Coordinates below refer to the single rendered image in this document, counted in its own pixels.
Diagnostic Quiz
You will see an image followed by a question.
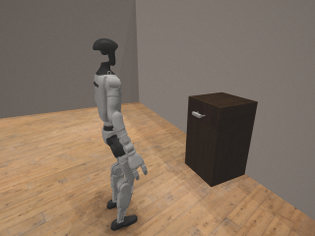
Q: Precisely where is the cabinet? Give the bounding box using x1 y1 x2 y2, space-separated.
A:
185 92 258 187

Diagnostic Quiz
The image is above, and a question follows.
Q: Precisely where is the handle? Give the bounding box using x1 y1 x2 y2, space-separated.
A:
192 111 206 118

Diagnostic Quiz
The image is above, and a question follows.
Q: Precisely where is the robot left thigh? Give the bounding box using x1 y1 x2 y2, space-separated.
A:
110 157 123 176

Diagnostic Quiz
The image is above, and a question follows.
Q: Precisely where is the drawer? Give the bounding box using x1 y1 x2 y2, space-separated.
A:
189 99 219 130

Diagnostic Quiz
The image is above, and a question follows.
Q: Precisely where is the right robot upper arm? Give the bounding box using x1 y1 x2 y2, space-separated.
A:
104 75 123 123

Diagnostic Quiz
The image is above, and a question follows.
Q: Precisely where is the right robot hand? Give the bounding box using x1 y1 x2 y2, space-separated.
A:
128 152 148 181

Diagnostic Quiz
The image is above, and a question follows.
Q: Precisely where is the right robot forearm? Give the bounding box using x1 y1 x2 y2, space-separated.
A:
111 112 136 156

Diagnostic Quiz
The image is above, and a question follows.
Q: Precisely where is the robot left shin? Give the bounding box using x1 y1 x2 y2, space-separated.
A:
110 162 124 203

